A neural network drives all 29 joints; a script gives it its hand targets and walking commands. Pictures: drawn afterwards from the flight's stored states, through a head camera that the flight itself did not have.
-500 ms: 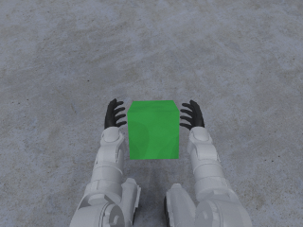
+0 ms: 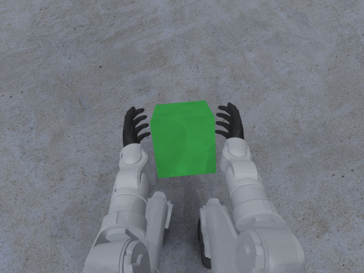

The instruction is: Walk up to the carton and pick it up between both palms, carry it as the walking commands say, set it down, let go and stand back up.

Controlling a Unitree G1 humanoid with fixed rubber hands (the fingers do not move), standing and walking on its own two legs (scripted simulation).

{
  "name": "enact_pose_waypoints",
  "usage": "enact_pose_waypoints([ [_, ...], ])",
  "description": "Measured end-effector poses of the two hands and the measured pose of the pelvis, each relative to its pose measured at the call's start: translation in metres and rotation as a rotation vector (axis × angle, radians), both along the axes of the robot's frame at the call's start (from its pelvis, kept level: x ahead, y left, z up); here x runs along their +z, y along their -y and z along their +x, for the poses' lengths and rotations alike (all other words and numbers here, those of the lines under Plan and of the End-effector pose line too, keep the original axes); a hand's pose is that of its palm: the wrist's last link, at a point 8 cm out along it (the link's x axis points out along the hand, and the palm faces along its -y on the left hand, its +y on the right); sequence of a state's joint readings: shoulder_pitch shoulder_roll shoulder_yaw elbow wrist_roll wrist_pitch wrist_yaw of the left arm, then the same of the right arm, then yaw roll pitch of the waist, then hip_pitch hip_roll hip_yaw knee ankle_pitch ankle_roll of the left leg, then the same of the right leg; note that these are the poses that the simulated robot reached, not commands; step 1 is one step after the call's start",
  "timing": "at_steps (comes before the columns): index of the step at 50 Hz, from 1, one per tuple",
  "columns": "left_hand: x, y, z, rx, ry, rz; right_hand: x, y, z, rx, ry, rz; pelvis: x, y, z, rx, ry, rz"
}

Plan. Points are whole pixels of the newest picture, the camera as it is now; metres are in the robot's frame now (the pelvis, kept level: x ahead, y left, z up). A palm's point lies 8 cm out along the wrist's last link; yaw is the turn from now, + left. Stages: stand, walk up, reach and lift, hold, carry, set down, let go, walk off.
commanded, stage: set down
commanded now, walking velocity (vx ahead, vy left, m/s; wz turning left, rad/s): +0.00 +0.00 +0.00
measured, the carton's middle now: (183, 136) +0.43 +0.03 -0.18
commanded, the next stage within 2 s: none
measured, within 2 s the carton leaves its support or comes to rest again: neither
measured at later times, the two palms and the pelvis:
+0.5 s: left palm (139, 143) +0.39 +0.14 -0.16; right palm (224, 137) +0.43 -0.08 -0.16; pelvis -0.02 +0.00 -0.07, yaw -1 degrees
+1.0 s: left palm (144, 145) +0.41 +0.15 -0.24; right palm (218, 138) +0.45 -0.08 -0.24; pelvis -0.04 +0.00 -0.14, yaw -1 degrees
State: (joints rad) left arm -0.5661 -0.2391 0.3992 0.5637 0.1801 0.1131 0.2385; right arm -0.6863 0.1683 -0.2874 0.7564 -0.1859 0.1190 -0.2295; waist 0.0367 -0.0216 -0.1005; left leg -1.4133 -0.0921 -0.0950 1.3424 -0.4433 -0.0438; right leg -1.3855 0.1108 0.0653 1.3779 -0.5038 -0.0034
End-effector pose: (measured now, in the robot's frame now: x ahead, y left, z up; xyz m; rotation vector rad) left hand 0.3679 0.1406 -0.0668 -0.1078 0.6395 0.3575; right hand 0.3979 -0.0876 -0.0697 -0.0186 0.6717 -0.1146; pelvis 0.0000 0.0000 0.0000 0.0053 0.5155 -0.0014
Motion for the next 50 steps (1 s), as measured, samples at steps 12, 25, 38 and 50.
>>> enact_pose_waypoints([
  [12, -0.044, -0.003, 0.011, 0.011, -0.006, 0.000, -0.044, -0.004, 0.014, 0.009, -0.004, -0.009, -0.036, 0.001, -0.009, -0.008, -0.062, 0.001],
  [25, -0.090, -0.004, 0.024, 0.015, -0.011, -0.008, -0.089, -0.005, 0.029, 0.025, -0.013, -0.027, -0.074, -0.004, -0.017, -0.011, -0.109, -0.005],
  [38, -0.132, -0.005, 0.033, 0.021, -0.015, -0.010, -0.132, -0.006, 0.040, 0.047, -0.023, -0.039, -0.110, -0.006, -0.029, -0.013, -0.123, -0.007],
  [50, -0.173, -0.005, 0.042, 0.019, -0.029, -0.002, -0.174, -0.006, 0.051, 0.066, -0.040, -0.042, -0.141, -0.003, -0.038, -0.021, -0.139, 0.001],
])
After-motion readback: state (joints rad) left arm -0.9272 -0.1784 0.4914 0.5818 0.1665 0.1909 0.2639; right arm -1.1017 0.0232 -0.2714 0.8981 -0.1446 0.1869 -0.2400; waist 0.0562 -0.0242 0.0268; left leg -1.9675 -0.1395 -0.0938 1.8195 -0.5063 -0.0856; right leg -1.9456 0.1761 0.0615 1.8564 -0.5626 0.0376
